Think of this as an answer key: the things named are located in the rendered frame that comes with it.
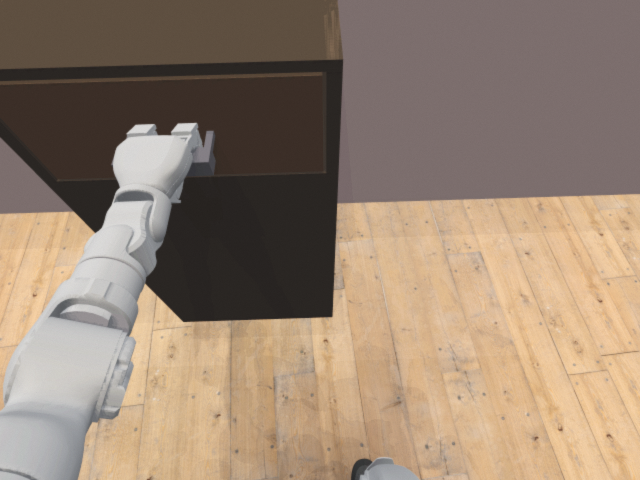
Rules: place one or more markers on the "handle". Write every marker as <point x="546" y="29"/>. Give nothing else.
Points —
<point x="203" y="163"/>

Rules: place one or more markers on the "cabinet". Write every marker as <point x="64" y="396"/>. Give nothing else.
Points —
<point x="238" y="246"/>

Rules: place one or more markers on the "right robot shin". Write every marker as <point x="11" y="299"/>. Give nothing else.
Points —
<point x="381" y="460"/>

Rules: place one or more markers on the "right robot foot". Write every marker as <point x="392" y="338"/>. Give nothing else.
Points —
<point x="359" y="468"/>

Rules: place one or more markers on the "drawer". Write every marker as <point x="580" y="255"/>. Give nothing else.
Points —
<point x="263" y="123"/>

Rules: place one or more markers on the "left robot hand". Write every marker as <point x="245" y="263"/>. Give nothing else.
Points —
<point x="159" y="161"/>

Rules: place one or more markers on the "left robot upper arm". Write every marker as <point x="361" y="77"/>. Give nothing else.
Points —
<point x="72" y="374"/>

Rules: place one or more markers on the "left robot forearm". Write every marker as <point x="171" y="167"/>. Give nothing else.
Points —
<point x="108" y="279"/>

